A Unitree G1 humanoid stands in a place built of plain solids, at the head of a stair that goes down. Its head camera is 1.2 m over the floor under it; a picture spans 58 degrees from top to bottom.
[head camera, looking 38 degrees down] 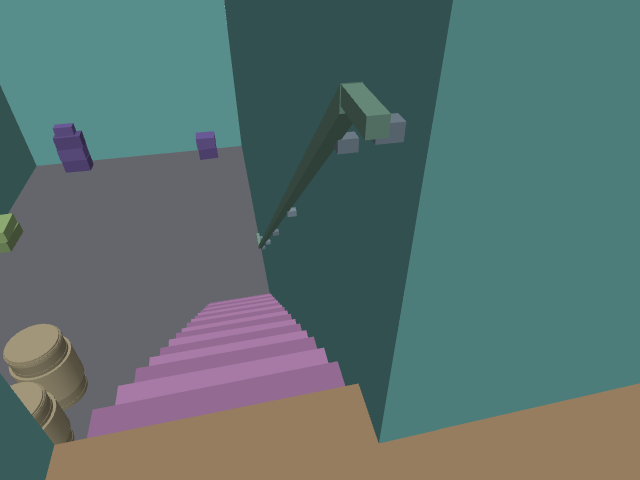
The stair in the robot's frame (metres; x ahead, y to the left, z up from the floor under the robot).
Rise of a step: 0.20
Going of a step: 0.23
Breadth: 0.89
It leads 13 degrees to the left of straight ahead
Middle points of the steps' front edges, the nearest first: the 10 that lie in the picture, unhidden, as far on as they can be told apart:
0.70 0.31 0.00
0.93 0.36 -0.20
1.15 0.41 -0.40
1.37 0.46 -0.59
1.59 0.51 -0.79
1.81 0.56 -0.99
2.03 0.61 -1.19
2.26 0.67 -1.39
2.48 0.71 -1.59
2.71 0.77 -1.79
